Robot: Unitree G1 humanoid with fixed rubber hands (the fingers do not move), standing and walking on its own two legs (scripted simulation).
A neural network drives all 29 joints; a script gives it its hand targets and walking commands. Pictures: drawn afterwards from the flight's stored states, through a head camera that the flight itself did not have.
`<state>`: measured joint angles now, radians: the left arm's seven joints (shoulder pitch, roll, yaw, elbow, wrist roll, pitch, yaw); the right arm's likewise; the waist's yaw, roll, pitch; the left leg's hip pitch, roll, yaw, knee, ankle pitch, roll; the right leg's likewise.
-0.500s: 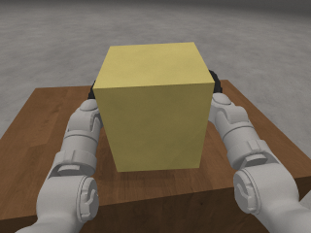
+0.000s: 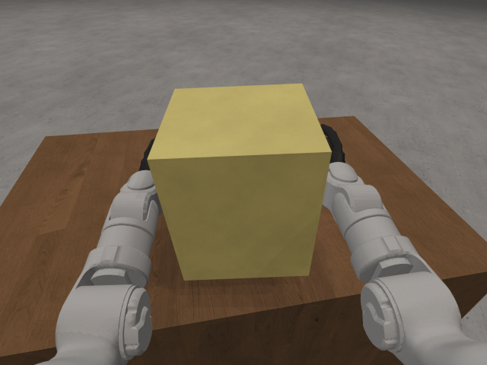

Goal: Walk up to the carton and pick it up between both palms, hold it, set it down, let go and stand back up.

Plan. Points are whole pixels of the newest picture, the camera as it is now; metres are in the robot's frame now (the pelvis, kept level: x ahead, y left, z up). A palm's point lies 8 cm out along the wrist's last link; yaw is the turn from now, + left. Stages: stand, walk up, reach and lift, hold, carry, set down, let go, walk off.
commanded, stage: set down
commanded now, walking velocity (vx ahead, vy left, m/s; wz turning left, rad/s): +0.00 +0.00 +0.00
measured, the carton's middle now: (242, 183) +0.39 -0.04 +0.17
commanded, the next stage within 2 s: none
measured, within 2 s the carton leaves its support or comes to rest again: rests again in 1.18 s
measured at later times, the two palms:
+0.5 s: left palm (161, 183) +0.43 +0.09 +0.14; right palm (335, 184) +0.37 -0.20 +0.16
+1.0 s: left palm (161, 198) +0.43 +0.10 +0.11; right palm (330, 199) +0.36 -0.20 +0.13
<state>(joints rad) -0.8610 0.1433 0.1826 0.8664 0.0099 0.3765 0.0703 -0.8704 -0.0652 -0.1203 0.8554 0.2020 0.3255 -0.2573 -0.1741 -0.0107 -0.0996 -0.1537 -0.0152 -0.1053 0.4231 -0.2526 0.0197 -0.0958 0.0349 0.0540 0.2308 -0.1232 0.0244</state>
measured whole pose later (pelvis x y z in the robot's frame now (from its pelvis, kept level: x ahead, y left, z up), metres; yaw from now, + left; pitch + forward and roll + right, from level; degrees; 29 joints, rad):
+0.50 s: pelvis +0.00 +0.01 +0.00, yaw -1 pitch +2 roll -2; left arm -0.87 0.14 0.16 0.99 0.02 0.27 0.06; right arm -0.80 -0.02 -0.20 0.84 0.12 0.26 -0.23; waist -0.18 -0.01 -0.13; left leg -0.21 -0.02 -0.08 0.42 -0.25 0.03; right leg -0.16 0.03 0.07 0.24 -0.12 0.03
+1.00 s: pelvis +0.00 +0.01 +0.00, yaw -1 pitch +4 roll -2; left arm -0.83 0.15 0.11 1.04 -0.02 0.18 0.06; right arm -0.74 0.02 -0.25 0.82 0.05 0.22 -0.22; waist -0.18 0.00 -0.12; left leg -0.24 -0.02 -0.09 0.43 -0.25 0.03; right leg -0.20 0.02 0.05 0.26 -0.13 0.03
